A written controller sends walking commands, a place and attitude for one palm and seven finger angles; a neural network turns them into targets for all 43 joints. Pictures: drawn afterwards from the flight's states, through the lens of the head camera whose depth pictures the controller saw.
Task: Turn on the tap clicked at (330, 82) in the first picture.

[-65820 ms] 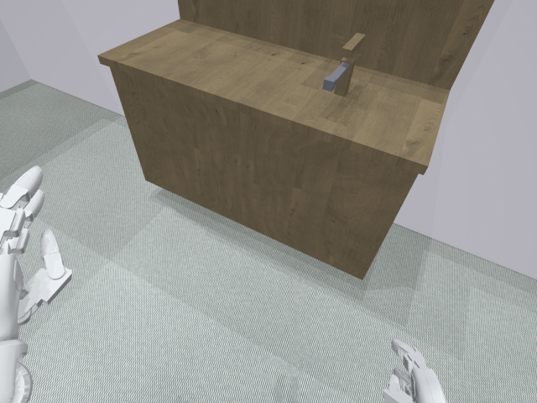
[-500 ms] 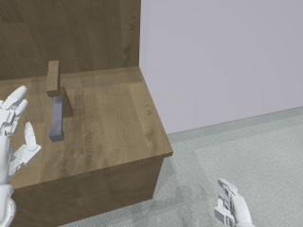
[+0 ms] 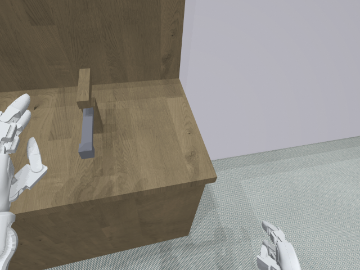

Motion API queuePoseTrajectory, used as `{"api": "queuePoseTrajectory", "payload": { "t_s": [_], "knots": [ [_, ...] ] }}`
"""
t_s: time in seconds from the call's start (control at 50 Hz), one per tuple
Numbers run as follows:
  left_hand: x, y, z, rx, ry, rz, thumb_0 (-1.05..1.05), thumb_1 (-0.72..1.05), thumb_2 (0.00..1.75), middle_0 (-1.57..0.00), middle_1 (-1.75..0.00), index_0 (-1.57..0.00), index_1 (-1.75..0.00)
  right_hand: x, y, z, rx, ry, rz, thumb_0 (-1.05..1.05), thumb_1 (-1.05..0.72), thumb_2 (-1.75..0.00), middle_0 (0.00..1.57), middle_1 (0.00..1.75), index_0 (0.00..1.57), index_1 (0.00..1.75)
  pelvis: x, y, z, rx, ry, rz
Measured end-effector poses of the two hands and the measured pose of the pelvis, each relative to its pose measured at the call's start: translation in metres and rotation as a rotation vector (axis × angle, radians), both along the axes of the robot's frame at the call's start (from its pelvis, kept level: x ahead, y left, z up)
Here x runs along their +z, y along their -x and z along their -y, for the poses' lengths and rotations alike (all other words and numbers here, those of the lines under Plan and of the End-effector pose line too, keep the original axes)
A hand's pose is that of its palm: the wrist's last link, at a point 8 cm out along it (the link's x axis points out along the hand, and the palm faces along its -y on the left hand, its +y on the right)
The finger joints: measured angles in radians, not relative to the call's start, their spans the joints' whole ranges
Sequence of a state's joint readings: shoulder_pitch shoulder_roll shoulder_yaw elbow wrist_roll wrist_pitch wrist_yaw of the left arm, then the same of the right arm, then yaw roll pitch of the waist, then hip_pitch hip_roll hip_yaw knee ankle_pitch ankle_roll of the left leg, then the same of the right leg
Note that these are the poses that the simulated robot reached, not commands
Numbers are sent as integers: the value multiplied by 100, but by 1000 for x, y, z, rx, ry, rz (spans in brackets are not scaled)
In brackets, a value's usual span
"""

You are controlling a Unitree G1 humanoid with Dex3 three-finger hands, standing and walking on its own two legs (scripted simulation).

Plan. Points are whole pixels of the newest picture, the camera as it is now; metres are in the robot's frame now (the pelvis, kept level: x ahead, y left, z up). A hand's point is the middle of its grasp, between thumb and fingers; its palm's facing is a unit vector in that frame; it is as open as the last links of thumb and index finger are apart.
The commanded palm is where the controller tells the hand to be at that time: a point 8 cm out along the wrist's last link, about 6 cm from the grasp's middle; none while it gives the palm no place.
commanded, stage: turn the palm inward beside the body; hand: left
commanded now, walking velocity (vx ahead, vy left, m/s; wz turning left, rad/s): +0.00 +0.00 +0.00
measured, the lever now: (86, 150) +0.34 +0.25 +0.05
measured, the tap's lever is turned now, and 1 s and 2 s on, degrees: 0 0 0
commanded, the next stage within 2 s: none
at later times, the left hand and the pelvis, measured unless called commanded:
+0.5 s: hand (38, 198) +0.18 +0.24 +0.16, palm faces +0.58 -0.76 -0.28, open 7.4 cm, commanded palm +0.13 +0.25 +0.16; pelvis -0.04 -0.07 -0.02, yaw +6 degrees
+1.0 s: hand (80, 199) +0.20 +0.19 +0.12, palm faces +0.43 -0.87 -0.26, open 7.4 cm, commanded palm +0.15 +0.23 +0.14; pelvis +0.02 -0.07 -0.02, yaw +4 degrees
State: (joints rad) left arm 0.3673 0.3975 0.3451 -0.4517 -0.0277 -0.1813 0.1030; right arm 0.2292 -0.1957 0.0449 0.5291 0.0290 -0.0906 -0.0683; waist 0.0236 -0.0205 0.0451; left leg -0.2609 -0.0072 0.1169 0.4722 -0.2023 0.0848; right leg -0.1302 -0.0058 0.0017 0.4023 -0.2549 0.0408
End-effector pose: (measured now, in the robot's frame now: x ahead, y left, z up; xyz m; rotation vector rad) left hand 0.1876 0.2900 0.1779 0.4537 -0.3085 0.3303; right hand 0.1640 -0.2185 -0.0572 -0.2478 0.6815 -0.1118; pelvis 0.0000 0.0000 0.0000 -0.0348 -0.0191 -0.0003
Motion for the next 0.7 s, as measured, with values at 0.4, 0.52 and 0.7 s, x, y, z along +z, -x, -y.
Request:
{"api": "queuePoseTrajectory", "payload": {
  "t_s": [0.4, 0.52, 0.7],
  "knots": [
    [-18, 53, 28, 183, 84, 20, 2, 88, 90, -22, -30, -22, -30, -26, -5, 24, 202, -26, -8, 2, -91, -90, 20, 30, 20, 30, -17, 37, 53, 83, -20, 6],
    [-14, 52, 24, 249, 125, -33, 1, 89, 90, -21, -30, -21, -30, -39, -8, 43, 199, -35, -18, 2, -91, -90, 20, 30, 20, 30, -21, 39, 70, 110, -8, 26],
    [-29, 26, 63, 112, 146, -128, 2, 89, 90, -21, -30, -21, -30, -45, -15, 71, 86, -68, 18, 2, -91, -90, 20, 30, 20, 30, -23, 17, 79, 60, -18, -18]
  ]
}}
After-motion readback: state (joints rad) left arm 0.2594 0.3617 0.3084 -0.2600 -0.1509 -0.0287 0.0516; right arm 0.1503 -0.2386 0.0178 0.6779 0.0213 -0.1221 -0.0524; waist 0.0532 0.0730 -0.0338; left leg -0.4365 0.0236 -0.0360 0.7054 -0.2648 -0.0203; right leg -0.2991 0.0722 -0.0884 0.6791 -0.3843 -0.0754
